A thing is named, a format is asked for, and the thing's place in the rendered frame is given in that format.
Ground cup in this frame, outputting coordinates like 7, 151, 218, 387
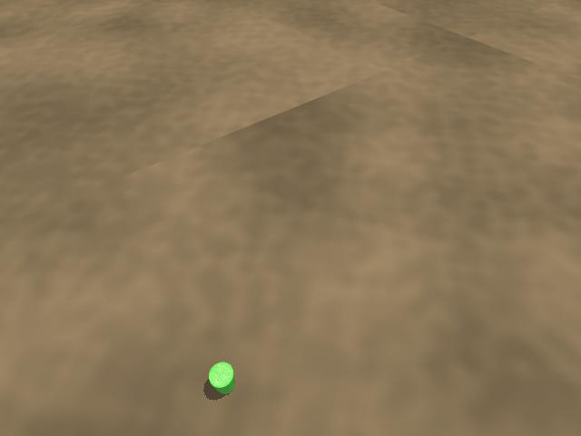
209, 362, 235, 394

